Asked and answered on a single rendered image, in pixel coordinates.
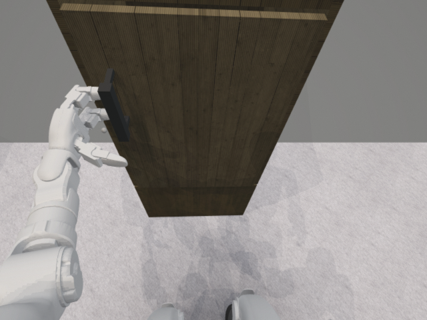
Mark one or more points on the robot left upper arm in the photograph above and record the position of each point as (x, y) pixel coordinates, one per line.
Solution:
(39, 285)

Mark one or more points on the right robot thigh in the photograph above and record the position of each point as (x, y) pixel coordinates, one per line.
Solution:
(253, 307)

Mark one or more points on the left robot shin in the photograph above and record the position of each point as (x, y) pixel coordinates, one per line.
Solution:
(167, 305)

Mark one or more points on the left robot hand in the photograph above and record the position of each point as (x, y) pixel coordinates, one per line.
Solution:
(66, 127)

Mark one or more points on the cupboard door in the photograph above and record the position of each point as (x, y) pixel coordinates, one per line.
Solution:
(206, 90)

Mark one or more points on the handle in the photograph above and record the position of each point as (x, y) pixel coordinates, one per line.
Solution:
(109, 99)

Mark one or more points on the robot left forearm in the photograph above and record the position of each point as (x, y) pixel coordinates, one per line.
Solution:
(53, 215)

